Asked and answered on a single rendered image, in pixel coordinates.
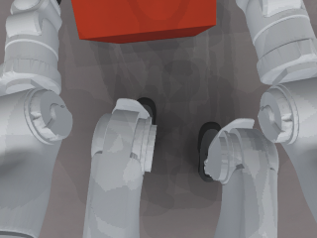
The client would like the carton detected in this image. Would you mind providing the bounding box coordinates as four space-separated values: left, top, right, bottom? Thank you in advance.
71 0 217 44

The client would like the robot left thigh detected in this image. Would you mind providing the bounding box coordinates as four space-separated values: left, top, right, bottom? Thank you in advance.
82 109 157 238

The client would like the left robot upper arm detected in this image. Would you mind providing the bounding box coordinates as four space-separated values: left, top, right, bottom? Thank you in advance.
0 87 73 238

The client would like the right robot upper arm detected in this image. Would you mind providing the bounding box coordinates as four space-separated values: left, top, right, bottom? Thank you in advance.
258 76 317 223

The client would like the robot right thigh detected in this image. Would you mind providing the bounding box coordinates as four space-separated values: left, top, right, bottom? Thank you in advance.
212 128 278 238

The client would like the robot right forearm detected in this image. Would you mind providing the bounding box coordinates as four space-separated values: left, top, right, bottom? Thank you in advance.
235 0 317 85

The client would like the robot left forearm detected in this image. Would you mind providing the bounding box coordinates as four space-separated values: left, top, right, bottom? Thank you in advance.
0 0 62 96

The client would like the robot thigh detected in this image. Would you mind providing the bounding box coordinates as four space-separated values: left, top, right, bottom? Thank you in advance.
212 128 278 238
82 109 157 238

